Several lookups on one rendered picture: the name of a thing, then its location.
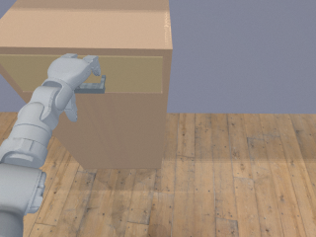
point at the cabinet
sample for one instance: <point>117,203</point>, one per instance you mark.
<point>115,130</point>

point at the left robot hand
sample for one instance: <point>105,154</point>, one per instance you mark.
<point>73,71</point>

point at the left robot forearm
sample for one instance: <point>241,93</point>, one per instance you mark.
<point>32,131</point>

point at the drawer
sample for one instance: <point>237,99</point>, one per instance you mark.
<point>124,73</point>

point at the left robot upper arm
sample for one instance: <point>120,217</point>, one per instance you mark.
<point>21,192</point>

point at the handle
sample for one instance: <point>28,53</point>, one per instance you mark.
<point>92,88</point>

